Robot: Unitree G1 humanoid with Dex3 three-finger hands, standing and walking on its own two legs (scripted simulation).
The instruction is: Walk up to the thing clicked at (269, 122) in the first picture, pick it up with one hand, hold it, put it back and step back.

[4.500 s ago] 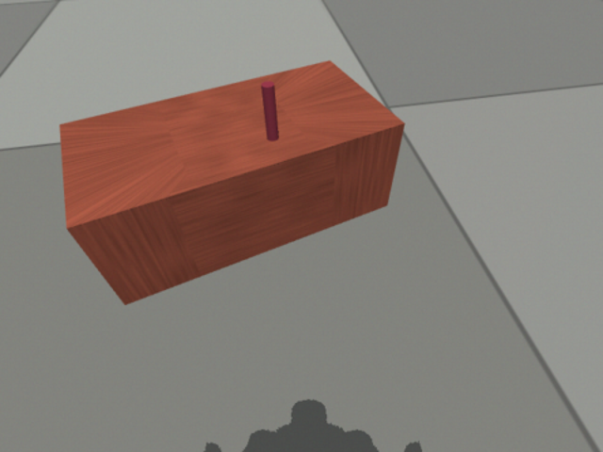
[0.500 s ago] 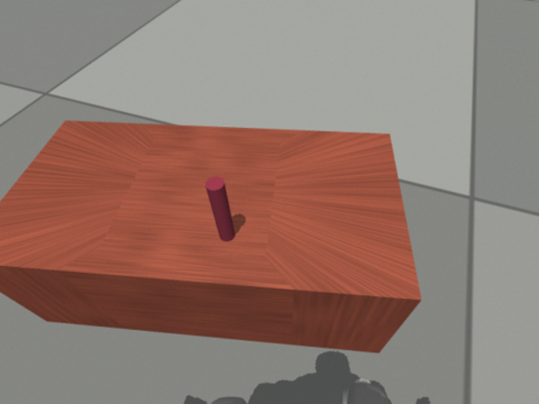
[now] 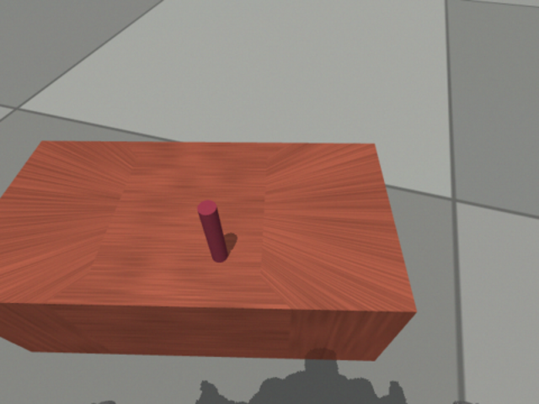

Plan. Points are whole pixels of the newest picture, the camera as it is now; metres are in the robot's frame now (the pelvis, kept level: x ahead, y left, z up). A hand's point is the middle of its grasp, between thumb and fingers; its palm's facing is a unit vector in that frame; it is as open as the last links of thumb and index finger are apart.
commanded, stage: walk up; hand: left
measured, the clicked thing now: (214, 234) +0.52 +0.18 -0.20
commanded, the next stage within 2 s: stand in 0.96 s
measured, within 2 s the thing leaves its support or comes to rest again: neither
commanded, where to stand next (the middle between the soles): +0.05 +0.00 m, yaw -3 degrees
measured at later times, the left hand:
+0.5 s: hand out of the picture +0.11 +0.24 -0.13, palm faces -0.09 -0.93 -0.35, open 7.4 cm
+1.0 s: hand out of the picture +0.14 +0.24 -0.13, palm faces -0.10 -0.93 -0.35, open 7.4 cm
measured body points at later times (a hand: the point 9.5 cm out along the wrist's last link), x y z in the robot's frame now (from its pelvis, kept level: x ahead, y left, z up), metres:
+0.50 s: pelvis +0.01 -0.01 +0.02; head +0.03 -0.02 +0.47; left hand +0.11 +0.28 -0.11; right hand +0.07 -0.33 -0.12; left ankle -0.03 +0.11 -0.72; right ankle +0.04 -0.13 -0.72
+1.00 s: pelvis +0.02 +0.00 +0.02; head +0.04 -0.01 +0.47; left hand +0.14 +0.29 -0.11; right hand +0.08 -0.31 -0.11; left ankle -0.03 +0.11 -0.72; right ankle +0.04 -0.13 -0.72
